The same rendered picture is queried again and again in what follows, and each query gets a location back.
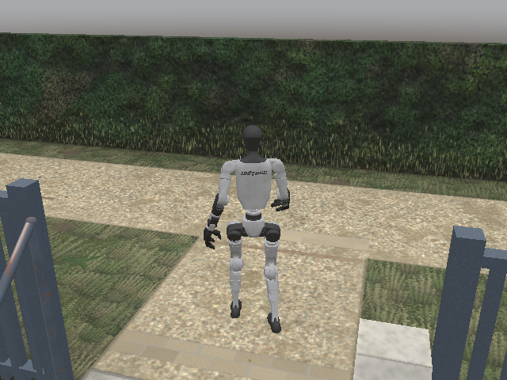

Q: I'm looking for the left robot thigh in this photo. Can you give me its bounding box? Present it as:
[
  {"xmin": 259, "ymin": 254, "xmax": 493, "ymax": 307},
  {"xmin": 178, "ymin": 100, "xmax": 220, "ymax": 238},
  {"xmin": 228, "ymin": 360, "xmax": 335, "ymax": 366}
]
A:
[{"xmin": 227, "ymin": 221, "xmax": 243, "ymax": 272}]

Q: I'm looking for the left robot hand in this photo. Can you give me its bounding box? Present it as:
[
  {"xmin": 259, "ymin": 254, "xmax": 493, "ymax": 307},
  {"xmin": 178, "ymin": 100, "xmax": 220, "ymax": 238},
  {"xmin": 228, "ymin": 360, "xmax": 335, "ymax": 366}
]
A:
[{"xmin": 204, "ymin": 227, "xmax": 221, "ymax": 249}]

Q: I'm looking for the right robot hand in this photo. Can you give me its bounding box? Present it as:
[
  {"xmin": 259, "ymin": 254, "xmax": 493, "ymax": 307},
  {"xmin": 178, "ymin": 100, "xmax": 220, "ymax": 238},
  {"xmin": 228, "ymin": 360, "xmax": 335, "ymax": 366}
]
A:
[{"xmin": 271, "ymin": 199, "xmax": 289, "ymax": 211}]

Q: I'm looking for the robot right upper arm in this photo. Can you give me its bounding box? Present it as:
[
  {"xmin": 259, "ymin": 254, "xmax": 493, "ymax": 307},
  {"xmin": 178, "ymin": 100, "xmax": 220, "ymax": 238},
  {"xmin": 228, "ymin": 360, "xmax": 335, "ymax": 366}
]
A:
[{"xmin": 269, "ymin": 158, "xmax": 289, "ymax": 200}]

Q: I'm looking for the left robot foot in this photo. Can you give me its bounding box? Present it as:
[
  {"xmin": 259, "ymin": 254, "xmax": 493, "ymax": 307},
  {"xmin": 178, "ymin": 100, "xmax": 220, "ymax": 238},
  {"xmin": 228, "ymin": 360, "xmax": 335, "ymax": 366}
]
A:
[{"xmin": 231, "ymin": 300, "xmax": 242, "ymax": 318}]

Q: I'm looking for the robot left upper arm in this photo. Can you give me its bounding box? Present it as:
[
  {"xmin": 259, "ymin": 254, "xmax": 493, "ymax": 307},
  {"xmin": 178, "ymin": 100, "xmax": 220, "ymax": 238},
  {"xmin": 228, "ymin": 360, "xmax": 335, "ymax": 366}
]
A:
[{"xmin": 217, "ymin": 160, "xmax": 237, "ymax": 206}]

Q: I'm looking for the right robot forearm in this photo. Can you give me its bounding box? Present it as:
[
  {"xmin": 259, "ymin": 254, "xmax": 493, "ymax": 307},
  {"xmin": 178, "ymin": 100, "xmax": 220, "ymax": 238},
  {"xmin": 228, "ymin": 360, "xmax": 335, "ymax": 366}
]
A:
[{"xmin": 280, "ymin": 188, "xmax": 290, "ymax": 207}]

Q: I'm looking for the left robot forearm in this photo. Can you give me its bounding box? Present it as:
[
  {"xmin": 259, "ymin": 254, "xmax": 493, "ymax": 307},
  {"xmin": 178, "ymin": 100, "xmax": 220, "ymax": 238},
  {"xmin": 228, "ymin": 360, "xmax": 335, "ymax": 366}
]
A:
[{"xmin": 206, "ymin": 193, "xmax": 224, "ymax": 231}]

